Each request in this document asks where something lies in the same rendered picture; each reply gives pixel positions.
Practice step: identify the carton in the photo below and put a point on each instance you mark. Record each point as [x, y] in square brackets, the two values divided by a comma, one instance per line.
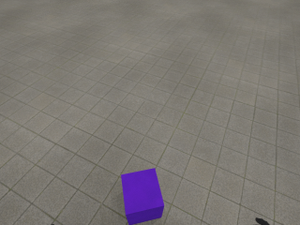
[142, 196]

